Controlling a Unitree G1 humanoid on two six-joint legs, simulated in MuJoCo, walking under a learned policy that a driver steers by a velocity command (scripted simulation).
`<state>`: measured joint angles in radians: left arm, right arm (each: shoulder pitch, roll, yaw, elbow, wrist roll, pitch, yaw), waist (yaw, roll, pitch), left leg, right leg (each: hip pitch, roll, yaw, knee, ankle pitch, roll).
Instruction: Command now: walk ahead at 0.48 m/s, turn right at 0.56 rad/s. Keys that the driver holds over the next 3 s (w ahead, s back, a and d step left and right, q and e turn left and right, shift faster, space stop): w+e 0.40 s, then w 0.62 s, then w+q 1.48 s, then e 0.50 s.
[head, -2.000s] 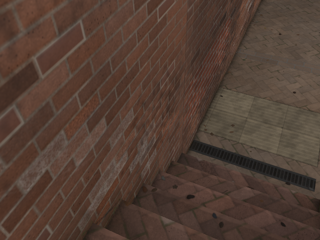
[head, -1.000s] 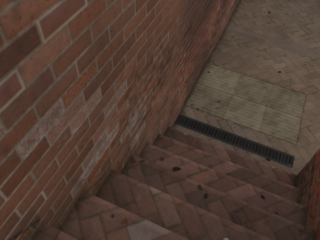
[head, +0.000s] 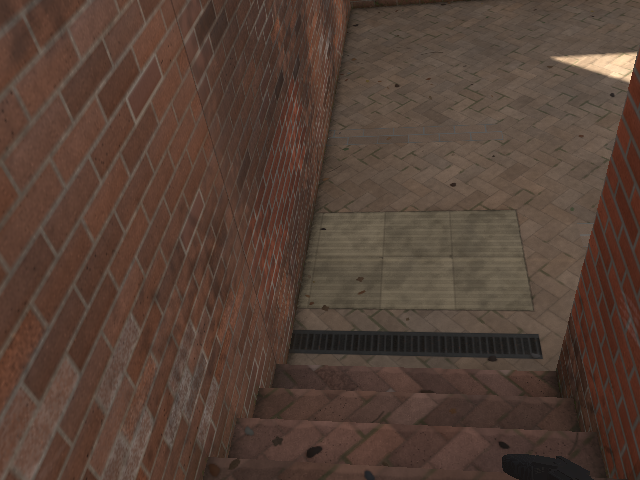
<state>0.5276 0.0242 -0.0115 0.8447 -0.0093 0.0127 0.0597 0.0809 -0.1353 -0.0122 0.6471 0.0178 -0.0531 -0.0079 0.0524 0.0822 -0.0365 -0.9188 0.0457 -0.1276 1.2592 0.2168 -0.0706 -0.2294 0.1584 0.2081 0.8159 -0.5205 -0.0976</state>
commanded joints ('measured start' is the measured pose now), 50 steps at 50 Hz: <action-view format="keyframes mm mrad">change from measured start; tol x64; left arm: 1 84 154 43 -31 -11 -4 38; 50 -125 278 22 78 48 -88 -56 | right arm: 1 -185 -150 -63 -112 -2 -59 21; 14 744 -199 -98 181 -23 -45 54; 50 325 -131 -54 156 -24 45 -44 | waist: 1 -8 -202 124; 50 -135 -118 76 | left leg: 1 -155 7 -112 -347 177 7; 15 1518 253 -196 -467 652 236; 19 677 418 -549 -987 -857 377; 37 675 148 -52 -389 -447 212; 41 6 -172 -85 1014 -1306 72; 50 132 -11 -50 46 -229 39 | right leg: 1 141 -188 379 -160 178 -131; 16 -1026 58 84 1507 -363 53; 31 -591 -217 -73 -169 1209 61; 41 719 -391 -144 -23 1414 -52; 45 190 -557 285 -483 81 -225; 50 -271 -396 85 -366 577 -165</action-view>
